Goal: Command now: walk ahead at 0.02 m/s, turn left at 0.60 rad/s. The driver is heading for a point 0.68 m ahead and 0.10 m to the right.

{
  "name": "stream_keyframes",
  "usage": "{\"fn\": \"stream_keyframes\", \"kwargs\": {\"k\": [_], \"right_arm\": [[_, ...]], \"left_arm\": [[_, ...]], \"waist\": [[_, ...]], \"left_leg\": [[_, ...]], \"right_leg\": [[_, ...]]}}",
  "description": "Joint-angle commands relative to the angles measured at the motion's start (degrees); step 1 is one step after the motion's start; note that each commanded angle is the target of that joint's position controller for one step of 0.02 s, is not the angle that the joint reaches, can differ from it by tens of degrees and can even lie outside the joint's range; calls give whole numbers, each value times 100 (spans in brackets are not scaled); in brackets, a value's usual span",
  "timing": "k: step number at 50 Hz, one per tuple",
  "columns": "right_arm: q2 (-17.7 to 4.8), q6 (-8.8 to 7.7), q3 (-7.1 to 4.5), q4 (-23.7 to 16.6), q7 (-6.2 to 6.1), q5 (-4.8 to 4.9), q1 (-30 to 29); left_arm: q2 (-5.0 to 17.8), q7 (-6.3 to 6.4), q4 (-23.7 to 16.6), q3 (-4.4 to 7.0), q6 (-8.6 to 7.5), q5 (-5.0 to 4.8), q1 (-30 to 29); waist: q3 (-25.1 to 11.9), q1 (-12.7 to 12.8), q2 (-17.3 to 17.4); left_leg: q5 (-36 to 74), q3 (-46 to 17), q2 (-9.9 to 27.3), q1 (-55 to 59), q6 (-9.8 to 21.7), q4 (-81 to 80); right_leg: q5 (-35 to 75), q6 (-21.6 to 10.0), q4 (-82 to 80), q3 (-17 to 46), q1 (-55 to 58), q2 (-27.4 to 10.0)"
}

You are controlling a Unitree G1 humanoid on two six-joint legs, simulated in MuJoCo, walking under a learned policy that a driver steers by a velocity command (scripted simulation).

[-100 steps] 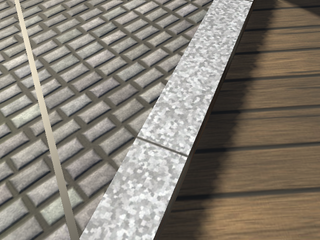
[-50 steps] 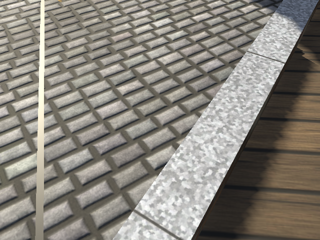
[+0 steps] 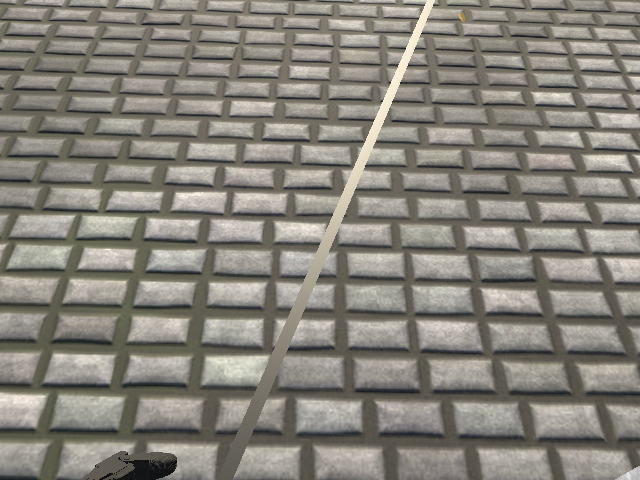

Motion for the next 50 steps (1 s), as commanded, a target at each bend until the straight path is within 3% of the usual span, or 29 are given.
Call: {"fn": "stream_keyframes", "kwargs": {"k": [1,2,3,4,5,6,7,10,12,16,18,21,24,25,26,27,28,29,30,33,37,41,43,45,46,47,48,49,50], "right_arm": [[-794,-2,-213,-466,41,113,-424],[-645,-39,-163,-505,101,55,-397],[-298,-63,-91,-460,165,-82,106],[-574,-100,-131,-443,164,-55,556],[-970,-119,-254,-160,163,-126,884],[-1066,-79,-282,-101,134,-28,503],[-968,-1,-263,-92,93,-15,136],[-477,44,-109,-302,116,8,-388],[-279,0,-40,-261,137,5,-398],[-255,-53,-15,-154,164,-95,-558],[-242,-71,-11,-59,189,-105,-550],[-452,-175,-78,3,242,-70,-600],[-278,-370,-49,247,326,-86,-273],[-262,-435,-50,361,345,-104,-53],[-366,-508,-76,478,337,-113,449],[-777,-552,-172,564,316,-124,922],[-1116,-598,-313,531,351,-122,809],[-849,-693,-239,472,331,-142,602],[-638,-761,-170,460,327,-113,452],[-496,-781,-113,488,357,-47,455],[-682,-748,-139,532,364,-64,617],[-1063,-759,-242,623,402,23,788],[-1149,-721,-268,670,415,30,689],[-1077,-684,-245,669,411,-15,630],[-802,-687,-136,563,387,-132,658],[-48,-759,81,310,363,-81,1157],[-470,-866,-2,392,362,37,982],[-792,-896,-113,312,412,176,443],[-789,-918,-90,265,415,143,110]], "left_arm": [[681,-29,-411,335,-158,-60,-36],[809,-15,-348,408,-171,-21,178],[1130,37,-466,463,-127,61,114],[1103,63,-461,440,-49,196,328],[852,88,-508,410,-34,39,385],[573,125,-587,320,-17,59,291],[446,155,-605,259,44,81,247],[406,197,-506,187,123,77,136],[287,176,-426,150,118,75,176],[536,101,-310,233,70,68,268],[641,51,-210,270,83,72,437],[1065,-4,-4,424,147,-34,823],[1036,-24,106,443,160,-197,813],[942,-55,127,422,130,-221,753],[697,-105,34,347,59,-187,426],[246,-161,-174,226,-48,-135,72],[482,-177,-286,278,-137,-173,-51],[764,-190,-250,390,-188,-196,49],[819,-235,-145,419,-215,-200,294],[747,-337,-114,409,-298,-126,132],[427,-467,-238,259,-336,-126,-338],[650,-488,-340,298,-329,-156,-609],[836,-459,-305,374,-336,-174,-318],[1193,-354,33,577,-311,-143,920],[1486,-274,180,685,-287,-119,1855],[2124,-259,223,780,-268,49,2261],[1612,-258,189,656,-303,-15,2089],[1293,-226,184,568,-308,-51,1688],[1162,-225,171,531,-302,-35,1452]], "waist": [[-410,422,990],[-669,453,684],[-959,184,-608],[-915,-21,-1794],[-823,-13,-1138],[-665,154,-635],[-563,233,-205],[-341,287,-508],[-422,284,-716],[-551,391,-757],[-520,477,-785],[-78,601,-973],[202,316,-630],[209,183,-511],[120,-77,-207],[-4,-228,859],[454,-264,1499],[760,-155,1217],[776,20,1099],[692,33,742],[641,-126,835],[887,-154,855],[756,133,895],[-77,809,712],[-885,1224,278],[-1788,959,-1694],[-1727,977,-1501],[-892,906,-1059],[-473,788,-528]], "left_leg": [[2738,-1382,1205,714,377,112],[2043,-1108,882,301,216,703],[-855,-330,290,-658,-83,2001],[-2621,272,-207,-1762,-422,3116],[-2387,385,232,-1875,-822,4197],[-1844,490,391,-2086,-980,4678],[-1442,491,481,-2120,-1012,4776],[-738,760,529,-1924,-1055,4391],[-649,926,647,-1745,-1098,3530],[-680,1123,1021,-1125,-1024,2255],[-627,1252,1074,-647,-911,1515],[-693,1623,880,-458,-661,954],[-74,1755,832,381,-137,-483],[71,1659,881,944,71,-743],[-202,1014,1368,1805,363,-895],[-1698,-356,2251,2197,834,-1466],[-2475,-1641,3016,1685,1313,-2166],[-2362,-1729,3012,1464,1367,-2250],[-2023,-1385,2831,1559,1221,-2212],[-438,-374,2439,1800,921,-2255],[634,585,2083,1201,781,-2336],[731,646,2324,908,733,-2398],[1544,718,2402,1048,597,-2070],[3379,1234,2011,783,290,-421],[2570,1400,1748,-156,42,1133],[-476,1538,730,-1873,-402,3376],[-1298,781,765,-2432,-394,4338],[-890,905,1107,-2936,-314,4667],[-427,1090,1382,-2877,-240,4582]], "right_leg": [[595,-199,-1642,-54,975,-103],[1271,-376,-1845,185,2013,-525],[3286,-915,-1496,1310,3077,-1801],[3936,-1889,-1855,3095,3261,-2737],[3918,-2171,-1715,3194,3027,-2958],[3124,-1998,-1652,2605,2845,-2580],[2127,-1717,-1746,2016,2614,-2121],[1520,-1456,-2030,923,2195,-1375],[1477,-1483,-2091,660,2386,-1224],[1351,-1600,-2101,809,2448,-1462],[35,-1595,-2309,845,2187,-1429],[-2105,-1697,-2755,1337,1831,-1581],[-2615,-1574,-2669,1277,1318,-1496],[-2591,-1419,-2455,1115,903,-1350],[-2309,-1159,-1733,812,24,-1131],[-1878,-723,-274,-276,-907,-352],[-1820,-594,797,-643,-1348,-148],[-1688,-540,1630,-267,-1565,-429],[-1437,-529,1963,-172,-1730,-527],[-440,-444,1797,-264,-1833,-744],[396,-346,317,-641,-664,-668],[555,-466,-503,-723,177,-561],[538,-632,-758,-755,686,-468],[509,-889,-873,-910,2389,-246],[290,-1130,-744,-110,3924,-974],[-1346,-1984,-1704,2753,5295,-2483],[-2327,-2030,-2638,4036,4913,-2608],[-2293,-1794,-2583,3214,4325,-2509],[-1567,-1672,-2523,2458,3696,-2285]]}}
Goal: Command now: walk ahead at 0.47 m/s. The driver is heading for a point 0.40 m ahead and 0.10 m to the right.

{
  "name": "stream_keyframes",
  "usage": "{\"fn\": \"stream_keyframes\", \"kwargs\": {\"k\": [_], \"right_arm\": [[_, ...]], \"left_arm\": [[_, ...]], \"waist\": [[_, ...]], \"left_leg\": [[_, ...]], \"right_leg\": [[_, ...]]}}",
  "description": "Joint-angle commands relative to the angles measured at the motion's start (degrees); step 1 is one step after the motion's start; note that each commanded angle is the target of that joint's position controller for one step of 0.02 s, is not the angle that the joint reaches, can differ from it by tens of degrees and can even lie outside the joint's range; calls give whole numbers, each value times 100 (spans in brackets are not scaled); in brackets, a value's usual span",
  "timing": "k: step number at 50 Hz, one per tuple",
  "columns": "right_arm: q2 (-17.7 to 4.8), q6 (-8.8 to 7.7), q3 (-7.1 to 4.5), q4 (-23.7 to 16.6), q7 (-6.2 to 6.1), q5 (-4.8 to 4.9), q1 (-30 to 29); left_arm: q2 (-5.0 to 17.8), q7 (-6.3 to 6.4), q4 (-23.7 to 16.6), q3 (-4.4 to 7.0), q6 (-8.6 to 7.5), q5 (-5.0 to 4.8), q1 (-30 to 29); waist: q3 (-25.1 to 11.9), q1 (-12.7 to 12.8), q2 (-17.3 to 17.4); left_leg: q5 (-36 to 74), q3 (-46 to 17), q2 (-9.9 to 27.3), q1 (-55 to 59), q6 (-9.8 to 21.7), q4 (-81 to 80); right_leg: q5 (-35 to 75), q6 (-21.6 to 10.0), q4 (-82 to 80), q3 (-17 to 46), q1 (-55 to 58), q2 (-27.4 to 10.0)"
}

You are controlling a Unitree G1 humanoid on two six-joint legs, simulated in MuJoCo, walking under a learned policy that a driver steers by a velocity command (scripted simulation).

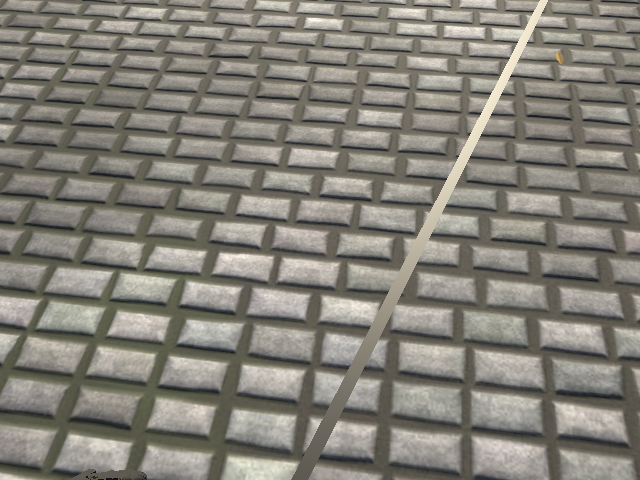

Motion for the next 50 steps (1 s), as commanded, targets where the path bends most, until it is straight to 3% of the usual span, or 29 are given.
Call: {"fn": "stream_keyframes", "kwargs": {"k": [1,3,6,9,13,16,18,20,21,22,23,24,25,26,27,28,29,31,34,36,38,40,41,42,43,44,45,47,50], "right_arm": [[-618,-251,-126,-707,4,-2,-638],[-479,-180,-128,-606,18,-36,-494],[-320,-46,-112,-624,-5,-79,-723],[-272,-90,-97,-812,15,-146,-1369],[-92,-224,-17,-979,171,-104,-2261],[-117,-261,-16,-1167,287,-52,-2749],[-188,-287,-48,-1273,336,-85,-2910],[-362,-315,-129,-1194,341,-156,-2535],[-515,-330,-209,-1048,306,-197,-2003],[-751,-341,-306,-849,241,-233,-1283],[-1143,-321,-368,-710,147,-383,-428],[-1370,-278,-374,-677,142,-417,-375],[-885,-203,-327,-709,150,-286,-194],[-673,-159,-249,-749,129,-214,-688],[-479,-132,-181,-741,109,-165,-1152],[-294,-123,-109,-742,102,-165,-1445],[-258,-136,-93,-706,121,-244,-1623],[-314,-171,-122,-623,172,-346,-1963],[-466,-153,-170,-431,140,-328,-2010],[-545,-70,-188,-296,101,-302,-1913],[-526,21,-164,-201,88,-276,-1920],[-335,83,-82,-131,79,-236,-1965],[-152,92,-12,-26,77,-258,-1785],[-90,92,11,22,75,-324,-1539],[-12,118,-3,93,47,-292,-1145],[-203,156,-33,143,2,-321,-1387],[-287,190,-72,140,-27,-295,-1520],[-281,250,-81,240,-87,-293,-1490],[-232,221,-86,378,-84,-248,-1509]], "left_arm": [[767,51,4,254,-13,55,1027],[599,45,-18,221,-84,108,832],[574,43,122,232,-201,13,918],[676,70,226,258,-179,24,1098],[823,129,396,275,-99,-34,1501],[908,155,565,299,10,-67,1822],[912,187,644,308,116,-71,1888],[1013,238,668,338,204,-42,1839],[1058,260,636,344,233,-30,1693],[997,279,578,310,248,-1,1621],[696,304,348,192,218,149,1608],[-54,226,489,-42,165,141,2839],[663,227,735,120,151,5,2697],[849,237,519,192,162,-141,1968],[765,282,387,163,190,-88,1531],[737,319,341,185,258,3,1294],[635,329,368,194,366,26,1456],[322,371,487,135,538,35,1787],[234,426,436,92,605,103,1498],[366,430,425,140,650,92,1265],[408,427,374,172,687,99,1003],[367,423,361,179,668,175,885],[436,436,302,186,645,220,826],[730,467,194,225,620,215,733],[893,459,284,274,608,154,455],[522,406,238,210,571,154,341],[333,383,277,149,529,195,339],[345,364,318,147,438,158,355],[361,393,439,153,381,113,570]], "waist": [[-457,580,-457],[-372,313,-646],[-45,206,-454],[260,339,-307],[387,695,-249],[454,828,-268],[443,757,-287],[33,525,-539],[-363,215,-644],[-909,-157,-587],[-1860,-385,24],[-2837,152,1553],[-3251,-230,819],[-2251,-160,647],[-1618,30,213],[-1134,182,109],[-973,442,276],[-856,706,479],[-926,612,560],[-924,489,538],[-680,440,498],[-436,505,421],[-323,496,251],[-248,286,-243],[-258,-99,-1130],[-111,107,-989],[-46,134,-862],[-70,163,-669],[-313,244,-394]], "left_leg": [[772,-18,434,-2843,172,1263],[1191,-19,629,-2398,181,967],[1413,63,697,-2613,62,482],[2243,107,713,-2979,-71,-602],[3247,451,435,-2475,-32,-2129],[3275,423,327,-2579,65,-2698],[2933,380,212,-2575,162,-3052],[2648,518,-66,-1901,294,-3227],[2768,648,-259,-1155,414,-3363],[3570,696,-202,26,576,-3545],[5750,-336,900,2016,939,-2923],[7211,-2556,2565,4028,2163,-2740],[6383,-2723,2258,3728,2053,-3068],[6031,-1787,1977,2961,1789,-3270],[5745,-1329,1666,2076,1583,-3519],[5625,-1024,1486,1207,1502,-3772],[5439,-750,1333,482,1448,-4024],[5355,-259,1113,-451,1461,-4313],[4931,13,1034,-638,1422,-4404],[3537,-74,1053,-653,1357,-4516],[1775,-199,996,-844,1229,-4593],[388,-214,744,-1087,898,-4474],[18,-173,559,-1158,618,-4320],[-101,42,222,-1193,337,-3878],[350,507,-130,-649,140,-3792],[783,569,-129,-157,20,-3601],[993,542,-90,-35,36,-3555],[1257,448,-10,-24,112,-3560],[1738,407,49,31,128,-3527]], "right_leg": [[-949,-1037,-2103,2687,2386,-1648],[-295,-1066,-2408,2069,1807,-1355],[184,-1175,-2719,1581,1459,-1258],[761,-1137,-2850,1224,1518,-1184],[1113,-936,-2897,763,1575,-1045],[1308,-897,-2699,792,2240,-1263],[1935,-786,-2337,852,2718,-1359],[3455,-587,-1664,824,3054,-1310],[4324,-438,-1005,729,3047,-1144],[4429,-197,-8,518,2698,-817],[2464,68,1669,432,1359,-443],[-2747,479,3863,697,-678,513],[-2735,504,4367,1509,-779,384],[-2450,499,4291,1307,-1150,74],[-2039,550,3872,1025,-1146,-201],[-1767,607,3527,922,-906,-362],[-1508,642,3181,913,-316,-519],[-1310,727,2380,700,500,-490],[-682,695,1285,617,930,-489],[-264,631,899,600,1088,-479],[-133,519,434,550,1241,-437],[126,363,-338,447,1636,-340],[459,258,-760,673,1778,-524],[950,93,-1020,1127,1766,-961],[-368,-99,-1124,1159,998,-951],[-1151,-29,-1331,1093,492,-728],[-1208,106,-1352,1008,355,-638],[-450,255,-1144,856,569,-516],[515,232,-860,761,1017,-473]]}}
